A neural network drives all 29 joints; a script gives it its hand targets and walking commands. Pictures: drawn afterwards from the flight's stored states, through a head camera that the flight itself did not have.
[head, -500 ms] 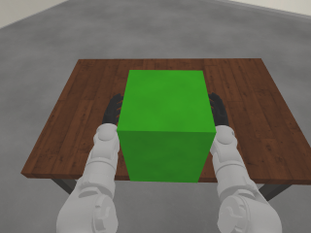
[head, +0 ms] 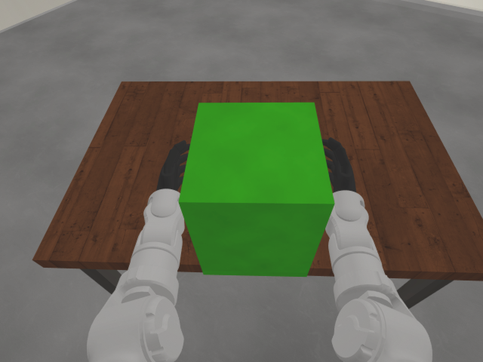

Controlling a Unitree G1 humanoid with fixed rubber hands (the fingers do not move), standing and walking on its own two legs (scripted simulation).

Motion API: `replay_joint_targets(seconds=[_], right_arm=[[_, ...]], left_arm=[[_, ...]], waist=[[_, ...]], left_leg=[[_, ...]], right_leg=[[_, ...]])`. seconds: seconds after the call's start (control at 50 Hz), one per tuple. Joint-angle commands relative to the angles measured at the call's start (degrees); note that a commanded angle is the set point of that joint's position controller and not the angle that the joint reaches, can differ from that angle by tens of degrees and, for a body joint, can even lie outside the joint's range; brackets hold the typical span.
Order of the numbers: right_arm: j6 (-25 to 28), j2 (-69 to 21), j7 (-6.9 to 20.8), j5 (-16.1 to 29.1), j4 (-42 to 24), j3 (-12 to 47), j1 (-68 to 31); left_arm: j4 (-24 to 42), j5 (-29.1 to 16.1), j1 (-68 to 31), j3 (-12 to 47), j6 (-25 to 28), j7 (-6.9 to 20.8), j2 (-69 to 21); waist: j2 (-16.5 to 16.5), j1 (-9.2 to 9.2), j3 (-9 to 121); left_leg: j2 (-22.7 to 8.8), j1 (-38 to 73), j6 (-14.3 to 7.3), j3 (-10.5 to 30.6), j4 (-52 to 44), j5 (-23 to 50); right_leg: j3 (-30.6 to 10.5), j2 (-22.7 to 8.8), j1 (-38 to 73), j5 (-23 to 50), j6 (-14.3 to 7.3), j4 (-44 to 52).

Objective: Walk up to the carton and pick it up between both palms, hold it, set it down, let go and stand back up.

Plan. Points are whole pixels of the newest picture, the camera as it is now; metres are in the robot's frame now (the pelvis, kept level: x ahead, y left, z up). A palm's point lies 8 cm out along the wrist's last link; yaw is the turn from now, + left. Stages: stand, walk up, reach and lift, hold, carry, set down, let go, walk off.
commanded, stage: set down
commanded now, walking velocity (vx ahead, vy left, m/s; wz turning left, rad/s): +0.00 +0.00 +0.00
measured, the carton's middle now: (255, 194) +0.41 -0.04 +0.02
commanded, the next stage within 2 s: none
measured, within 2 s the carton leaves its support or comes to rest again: neither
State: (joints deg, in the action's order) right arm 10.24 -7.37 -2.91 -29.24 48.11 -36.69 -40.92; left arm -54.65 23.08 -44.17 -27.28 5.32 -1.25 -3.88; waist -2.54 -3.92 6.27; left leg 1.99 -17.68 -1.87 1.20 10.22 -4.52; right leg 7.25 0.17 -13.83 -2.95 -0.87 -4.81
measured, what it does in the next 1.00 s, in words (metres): stands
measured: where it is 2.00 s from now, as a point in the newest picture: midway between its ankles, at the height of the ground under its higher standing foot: outside the picture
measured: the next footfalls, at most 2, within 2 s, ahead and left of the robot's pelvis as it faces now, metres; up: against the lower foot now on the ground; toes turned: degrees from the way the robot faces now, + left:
none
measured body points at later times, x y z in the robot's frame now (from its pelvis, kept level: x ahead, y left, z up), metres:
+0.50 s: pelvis -0.01 -0.01 +0.00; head +0.06 -0.02 +0.44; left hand +0.43 +0.11 +0.06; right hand +0.40 -0.19 +0.06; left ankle -0.01 +0.09 -0.75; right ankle -0.03 -0.10 -0.75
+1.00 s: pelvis -0.01 -0.01 +0.00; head +0.07 -0.02 +0.44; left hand +0.43 +0.11 +0.05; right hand +0.40 -0.19 +0.06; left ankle -0.01 +0.09 -0.75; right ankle -0.03 -0.10 -0.75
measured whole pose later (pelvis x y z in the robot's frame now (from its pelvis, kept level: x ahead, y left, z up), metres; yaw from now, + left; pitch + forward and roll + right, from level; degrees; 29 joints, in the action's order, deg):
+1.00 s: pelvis -0.01 -0.01 +0.00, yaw +0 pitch +12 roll +0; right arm 9.6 -12.5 0.5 -35.6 39.3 -42.1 -42.4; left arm -49.5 27.9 -45.7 -34.0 6.9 3.7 -5.1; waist -1.2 -3.3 1.7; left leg 1.4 -17.5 -1.2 1.1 8.2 -2.6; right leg 7.1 0.7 -15.0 -2.5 -1.6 -5.5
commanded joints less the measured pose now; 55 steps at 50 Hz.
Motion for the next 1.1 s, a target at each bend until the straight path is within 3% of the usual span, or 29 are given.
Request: replay_joint_targets(seconds=[0.0, 0.58, 1.08], right_arm=[[2.9, -26.01, 5.5, -2.42, -2.58, 15.93, -32.79], [1.19, -23.02, 6.05, -8.12, -5.72, 8.12, -27.41], [0.06, -18.57, 5.99, -7.25, -8.3, 6.5, -23.4]], left_arm=[[4.78, 1.19, -34.64, 11.75, 3.8, 5.12, -26.36], [4.55, 5.38, -29.04, 4.89, 3.09, 6.61, -20.4], [6.48, 6.05, -24.4, 2.31, 3.42, 6.52, -15.41]], waist=[[1.44, -1.26, 32.82], [1.46, -0.89, 24.59], [0.98, 0.23, 21.73]], left_leg=[[-2.68, 6.58, 2.47, 2.42, 0.66, 13.38], [-2.93, 3.74, 1.72, 1.67, -2.05, 3.65], [-2.72, 4.98, 1.63, 1.19, -2.26, 3.41]], right_leg=[[-2.39, -0.13, 20.64, 27.4, 1.58, -7.53], [-2.12, -0.77, 16.76, 17.47, 2.45, -5.89], [-2.18, -0.64, 14.09, 16.12, 2.73, -5.45]])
